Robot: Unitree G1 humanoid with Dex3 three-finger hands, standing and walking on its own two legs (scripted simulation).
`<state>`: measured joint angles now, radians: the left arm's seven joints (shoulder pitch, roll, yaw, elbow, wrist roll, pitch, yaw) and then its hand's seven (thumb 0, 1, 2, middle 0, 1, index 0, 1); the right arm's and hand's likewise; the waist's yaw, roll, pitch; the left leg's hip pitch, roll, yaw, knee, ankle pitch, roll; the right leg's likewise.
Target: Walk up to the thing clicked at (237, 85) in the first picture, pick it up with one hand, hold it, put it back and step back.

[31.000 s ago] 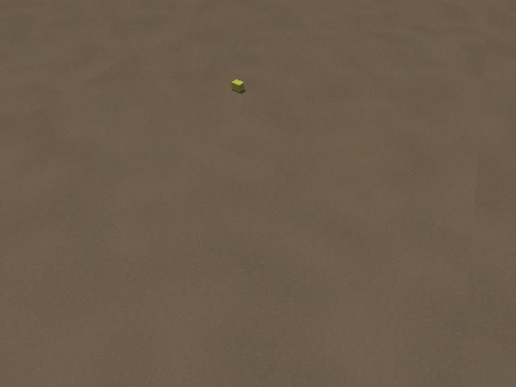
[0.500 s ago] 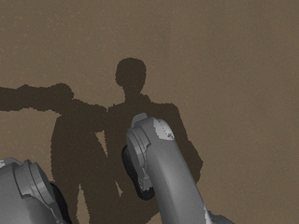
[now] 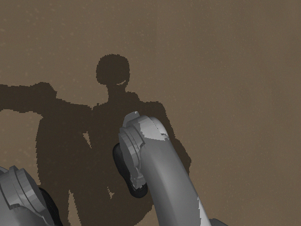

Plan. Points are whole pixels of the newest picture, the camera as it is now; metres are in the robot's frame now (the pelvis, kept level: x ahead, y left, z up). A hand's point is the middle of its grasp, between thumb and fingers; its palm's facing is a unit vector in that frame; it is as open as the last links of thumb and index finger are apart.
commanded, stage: rest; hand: left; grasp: from above
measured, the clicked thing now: out of the picture +0.43 +0.35 -0.28
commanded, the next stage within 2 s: open in 0.04 s
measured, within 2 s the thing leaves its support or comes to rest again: neither
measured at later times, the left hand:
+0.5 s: hand out of the picture +0.43 +0.34 -0.25, palm faces -0.12 -0.42 -0.90, open 10.8 cm
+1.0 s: hand out of the picture +0.43 +0.34 -0.25, palm faces -0.13 -0.42 -0.90, open 13.0 cm
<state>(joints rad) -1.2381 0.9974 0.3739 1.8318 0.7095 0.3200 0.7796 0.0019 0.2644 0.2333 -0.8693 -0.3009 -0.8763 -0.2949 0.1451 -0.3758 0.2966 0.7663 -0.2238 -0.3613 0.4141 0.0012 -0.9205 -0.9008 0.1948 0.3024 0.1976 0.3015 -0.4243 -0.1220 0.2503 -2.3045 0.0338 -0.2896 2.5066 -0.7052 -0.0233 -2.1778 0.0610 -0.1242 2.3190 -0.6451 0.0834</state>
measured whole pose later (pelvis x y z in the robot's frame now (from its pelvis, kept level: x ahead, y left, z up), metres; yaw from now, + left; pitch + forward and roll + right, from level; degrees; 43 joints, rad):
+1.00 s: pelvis +0.00 +0.00 +0.01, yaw -1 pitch +26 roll -16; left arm -1.24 1.05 0.35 1.81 0.67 0.32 0.77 0.00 -0.36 0.91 -0.24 -0.89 -0.23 -0.91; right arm 0.14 -0.40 0.34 0.72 -0.22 -0.38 0.39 0.00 -0.90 -0.90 0.20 0.30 0.20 0.30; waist -0.44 -0.15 0.29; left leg -2.28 0.04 -0.32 2.49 -0.70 -0.03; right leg -2.14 0.06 -0.15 2.28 -0.63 0.09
